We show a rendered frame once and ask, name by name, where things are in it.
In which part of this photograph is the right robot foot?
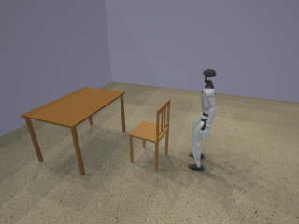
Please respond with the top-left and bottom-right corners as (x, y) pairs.
(190, 153), (204, 159)

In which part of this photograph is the left robot forearm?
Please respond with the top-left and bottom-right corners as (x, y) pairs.
(205, 108), (215, 130)

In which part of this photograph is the robot foot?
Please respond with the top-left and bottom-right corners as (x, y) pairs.
(190, 153), (204, 159)
(188, 164), (204, 171)

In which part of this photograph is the chair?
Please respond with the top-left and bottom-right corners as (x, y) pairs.
(129, 99), (171, 172)

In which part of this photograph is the robot left upper arm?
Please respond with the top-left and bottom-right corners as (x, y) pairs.
(205, 89), (217, 112)

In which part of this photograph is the table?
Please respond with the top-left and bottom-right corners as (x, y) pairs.
(21, 87), (126, 176)

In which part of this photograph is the robot left hand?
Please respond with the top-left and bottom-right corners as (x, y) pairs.
(200, 129), (210, 142)

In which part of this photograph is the left robot foot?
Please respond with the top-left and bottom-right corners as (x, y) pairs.
(188, 164), (204, 171)

